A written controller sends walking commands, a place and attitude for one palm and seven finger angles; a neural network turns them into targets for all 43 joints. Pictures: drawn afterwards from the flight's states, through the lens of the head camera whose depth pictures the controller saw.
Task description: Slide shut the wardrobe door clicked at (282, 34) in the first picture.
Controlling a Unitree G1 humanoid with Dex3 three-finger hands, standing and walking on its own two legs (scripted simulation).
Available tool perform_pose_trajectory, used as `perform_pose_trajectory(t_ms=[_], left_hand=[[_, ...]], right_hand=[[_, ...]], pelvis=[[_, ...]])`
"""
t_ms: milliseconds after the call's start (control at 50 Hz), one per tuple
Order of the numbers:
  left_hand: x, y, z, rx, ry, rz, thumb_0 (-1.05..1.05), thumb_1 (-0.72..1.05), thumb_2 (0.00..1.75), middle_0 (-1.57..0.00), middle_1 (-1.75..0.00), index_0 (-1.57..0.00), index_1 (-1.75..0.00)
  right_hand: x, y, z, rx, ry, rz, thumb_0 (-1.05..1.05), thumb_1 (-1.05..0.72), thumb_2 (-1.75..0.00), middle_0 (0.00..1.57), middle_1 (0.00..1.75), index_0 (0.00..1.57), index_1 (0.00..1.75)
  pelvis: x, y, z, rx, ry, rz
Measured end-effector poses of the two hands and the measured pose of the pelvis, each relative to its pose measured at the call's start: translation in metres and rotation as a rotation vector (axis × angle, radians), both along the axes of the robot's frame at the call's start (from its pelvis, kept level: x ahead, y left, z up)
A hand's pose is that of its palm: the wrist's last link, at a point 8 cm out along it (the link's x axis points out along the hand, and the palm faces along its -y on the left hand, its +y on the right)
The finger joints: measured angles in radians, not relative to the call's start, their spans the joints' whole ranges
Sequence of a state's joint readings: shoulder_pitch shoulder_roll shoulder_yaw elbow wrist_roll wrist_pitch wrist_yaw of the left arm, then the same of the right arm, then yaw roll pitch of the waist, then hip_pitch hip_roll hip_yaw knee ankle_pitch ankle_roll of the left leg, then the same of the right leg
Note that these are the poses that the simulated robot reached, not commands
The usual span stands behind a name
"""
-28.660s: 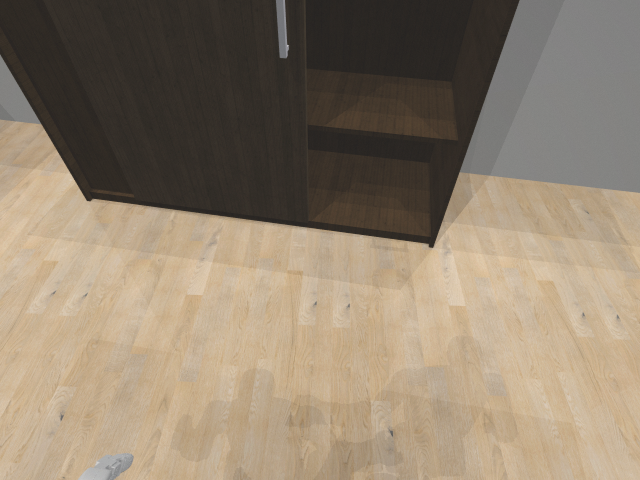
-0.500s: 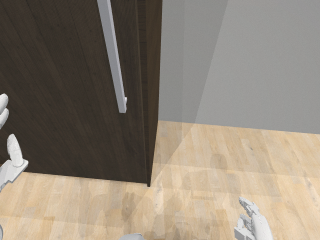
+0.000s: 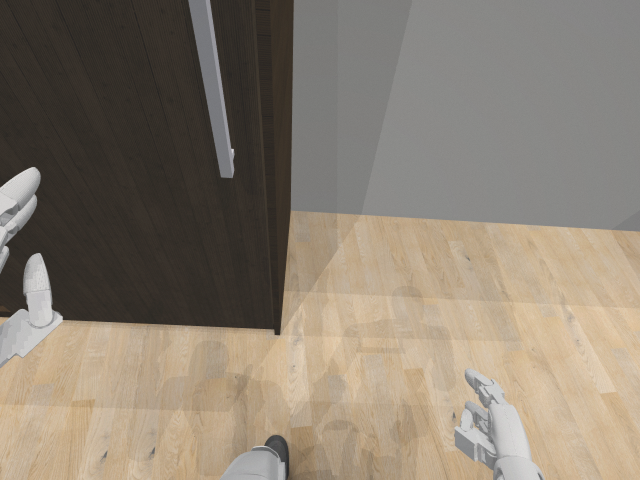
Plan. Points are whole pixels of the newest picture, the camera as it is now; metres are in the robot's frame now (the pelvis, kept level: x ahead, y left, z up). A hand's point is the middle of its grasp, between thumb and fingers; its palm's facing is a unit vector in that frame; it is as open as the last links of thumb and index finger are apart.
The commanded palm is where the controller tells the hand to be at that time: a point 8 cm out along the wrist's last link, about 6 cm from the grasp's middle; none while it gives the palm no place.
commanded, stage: step back with the hand held close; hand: left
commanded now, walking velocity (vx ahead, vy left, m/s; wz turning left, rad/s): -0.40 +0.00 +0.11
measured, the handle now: (215, 75) +0.57 +0.20 +0.17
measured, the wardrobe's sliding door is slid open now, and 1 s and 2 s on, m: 0.00 0.00 0.00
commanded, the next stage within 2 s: stop stepping back and stand still in 0.16 s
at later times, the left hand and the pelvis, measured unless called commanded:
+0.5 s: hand out of the picture +0.06 +0.32 +0.19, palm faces +0.37 -0.82 -0.44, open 7.4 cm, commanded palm +0.01 +0.37 +0.19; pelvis -0.12 +0.07 +0.01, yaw +2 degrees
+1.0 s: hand out of the picture -0.07 +0.38 +0.21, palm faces +0.51 -0.70 -0.50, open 7.4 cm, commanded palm -0.12 +0.41 +0.19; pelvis -0.23 +0.10 +0.00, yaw +4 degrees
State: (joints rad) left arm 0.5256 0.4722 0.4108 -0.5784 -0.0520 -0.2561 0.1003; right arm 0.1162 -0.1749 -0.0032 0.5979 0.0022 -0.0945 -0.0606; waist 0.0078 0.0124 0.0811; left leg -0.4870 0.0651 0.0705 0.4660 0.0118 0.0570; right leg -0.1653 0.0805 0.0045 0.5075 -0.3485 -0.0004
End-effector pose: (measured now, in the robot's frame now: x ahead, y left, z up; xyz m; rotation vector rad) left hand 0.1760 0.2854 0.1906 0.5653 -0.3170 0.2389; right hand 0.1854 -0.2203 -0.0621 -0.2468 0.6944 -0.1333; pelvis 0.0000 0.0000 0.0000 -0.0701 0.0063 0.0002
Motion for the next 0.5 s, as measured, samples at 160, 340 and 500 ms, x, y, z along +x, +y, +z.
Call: perform_pose_trajectory(t_ms=[160,340,500], left_hand=[[-0.050,0.035,0.006,-0.019,-0.127,0.045,0.01,0.88,0.90,-0.22,-0.30,-0.22,-0.31],[-0.073,0.082,-0.010,-0.121,-0.073,0.115,0.02,0.89,0.90,-0.21,-0.30,-0.21,-0.31],[-0.157,0.076,0.020,-0.030,-0.053,0.046,0.02,0.88,0.90,-0.21,-0.30,-0.21,-0.31]], right_hand=[[-0.047,-0.012,0.011,-0.109,-0.013,-0.074,0.01,-0.90,-0.90,0.20,0.30,0.20,0.30],[-0.093,0.044,0.021,-0.101,0.023,0.022,0.01,-0.90,-0.90,0.20,0.30,0.20,0.30],[-0.131,0.089,0.028,-0.008,-0.044,0.069,0.01,-0.90,-0.90,0.21,0.30,0.20,0.30]], pelvis=[[-0.010,0.023,-0.006,-0.010,-0.038,0.014],[-0.071,0.052,0.010,-0.047,-0.022,0.018],[-0.121,0.068,0.012,-0.002,-0.001,0.033]])
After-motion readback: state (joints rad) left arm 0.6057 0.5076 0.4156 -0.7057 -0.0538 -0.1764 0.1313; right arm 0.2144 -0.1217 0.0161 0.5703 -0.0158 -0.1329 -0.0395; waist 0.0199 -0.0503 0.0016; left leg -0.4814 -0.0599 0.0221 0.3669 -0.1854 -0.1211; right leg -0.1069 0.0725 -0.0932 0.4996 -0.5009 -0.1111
